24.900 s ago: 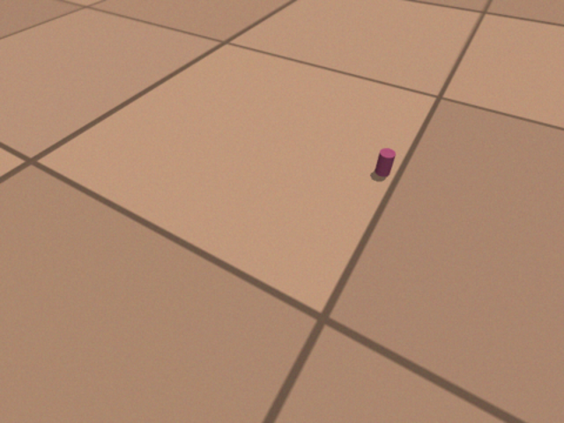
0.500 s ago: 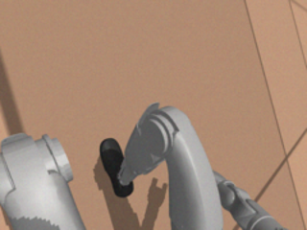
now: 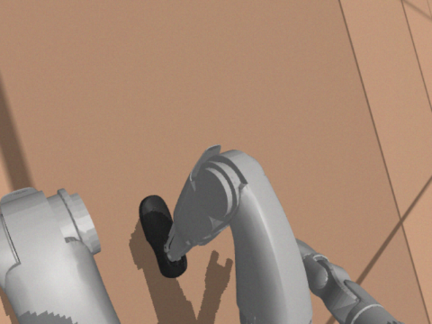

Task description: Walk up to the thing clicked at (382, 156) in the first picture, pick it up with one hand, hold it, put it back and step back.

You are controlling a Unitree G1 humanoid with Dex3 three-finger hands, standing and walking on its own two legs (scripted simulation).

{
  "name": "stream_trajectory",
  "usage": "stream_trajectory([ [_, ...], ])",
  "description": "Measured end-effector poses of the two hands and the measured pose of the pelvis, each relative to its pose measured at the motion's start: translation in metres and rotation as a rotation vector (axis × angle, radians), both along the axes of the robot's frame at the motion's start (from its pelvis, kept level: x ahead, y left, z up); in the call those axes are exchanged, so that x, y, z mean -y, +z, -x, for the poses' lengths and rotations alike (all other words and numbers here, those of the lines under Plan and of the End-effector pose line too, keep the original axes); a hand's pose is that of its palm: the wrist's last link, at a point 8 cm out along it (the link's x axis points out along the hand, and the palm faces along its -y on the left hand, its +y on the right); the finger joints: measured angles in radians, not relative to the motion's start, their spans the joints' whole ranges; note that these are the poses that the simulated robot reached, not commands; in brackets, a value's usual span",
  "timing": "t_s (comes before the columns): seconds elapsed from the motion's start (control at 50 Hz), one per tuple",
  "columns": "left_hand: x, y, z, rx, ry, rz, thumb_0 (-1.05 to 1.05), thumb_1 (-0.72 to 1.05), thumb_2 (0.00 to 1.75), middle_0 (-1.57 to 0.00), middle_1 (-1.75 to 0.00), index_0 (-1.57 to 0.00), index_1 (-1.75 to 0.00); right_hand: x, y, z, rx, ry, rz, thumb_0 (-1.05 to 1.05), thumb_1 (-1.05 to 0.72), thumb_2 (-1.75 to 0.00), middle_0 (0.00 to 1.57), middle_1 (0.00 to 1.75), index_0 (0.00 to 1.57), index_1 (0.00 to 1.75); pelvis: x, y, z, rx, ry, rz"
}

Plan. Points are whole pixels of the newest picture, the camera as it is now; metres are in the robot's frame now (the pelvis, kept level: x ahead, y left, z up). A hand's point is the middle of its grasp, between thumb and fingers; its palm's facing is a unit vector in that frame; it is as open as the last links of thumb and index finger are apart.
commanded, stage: withdraw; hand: left
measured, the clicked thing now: out of the picture +0.45 +0.29 -0.23
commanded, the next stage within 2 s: rise in 0.40 s
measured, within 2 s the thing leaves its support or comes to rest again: neither
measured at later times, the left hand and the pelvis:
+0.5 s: hand out of the picture +0.42 +0.38 -0.12, palm faces +0.39 -0.92 -0.06, open 17.5 cm; pelvis +0.01 +0.00 +0.01, yaw +2 degrees
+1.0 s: hand out of the picture +0.32 +0.41 -0.01, palm faces +0.27 -0.83 -0.49, open 17.0 cm; pelvis +0.02 -0.01 +0.08, yaw +10 degrees
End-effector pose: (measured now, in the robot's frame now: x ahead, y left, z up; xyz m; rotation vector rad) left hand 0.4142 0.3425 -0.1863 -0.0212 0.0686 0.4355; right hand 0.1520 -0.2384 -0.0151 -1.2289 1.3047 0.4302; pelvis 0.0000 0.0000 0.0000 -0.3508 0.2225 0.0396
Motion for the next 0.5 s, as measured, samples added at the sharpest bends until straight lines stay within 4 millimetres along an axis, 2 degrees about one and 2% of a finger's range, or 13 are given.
stream_trajectory([
  [0.22, -0.007, 0.004, 0.001, 0.040, 0.014, -0.009, -0.01, -0.61, 0.24, -0.29, -0.26, -0.28, -0.28, 0.004, -0.001, 0.002, 0.004, -0.007, 0.007, 0.00, -0.91, -0.90, 0.21, 0.30, 0.20, 0.30, 0.001, -0.002, 0.001, 0.009, -0.002, -0.006],
  [0.3, -0.027, 0.016, 0.002, 0.075, 0.048, -0.032, -0.01, -0.61, 0.20, -0.20, -0.19, -0.19, -0.21, 0.006, -0.003, 0.006, 0.008, -0.037, 0.010, 0.00, -0.92, -0.90, 0.21, 0.30, 0.20, 0.30, 0.001, -0.002, 0.001, 0.009, 0.000, -0.009],
  [0.36, -0.049, 0.033, 0.008, 0.096, 0.068, -0.056, -0.02, -0.61, 0.17, -0.16, -0.15, -0.14, -0.18, 0.007, -0.004, 0.009, 0.007, -0.069, 0.005, 0.00, -0.92, -0.90, 0.21, 0.30, 0.20, 0.30, 0.002, 0.000, 0.000, -0.006, 0.004, -0.017],
  [0.44, -0.072, 0.058, 0.022, 0.064, 0.020, -0.091, -0.02, -0.61, 0.15, -0.12, -0.12, -0.10, -0.15, 0.009, -0.007, 0.007, 0.019, -0.114, -0.020, 0.00, -0.92, -0.90, 0.21, 0.30, 0.20, 0.30, 0.002, 0.005, -0.003, -0.047, 0.013, -0.029],
  [0.5, -0.079, 0.068, 0.034, 0.010, -0.030, -0.075, -0.02, -0.61, 0.13, -0.10, -0.10, -0.08, -0.13, 0.007, -0.008, -0.002, 0.052, -0.135, -0.057, 0.00, -0.92, -0.90, 0.21, 0.30, 0.20, 0.30, 0.001, 0.009, -0.005, -0.077, 0.022, -0.035],
])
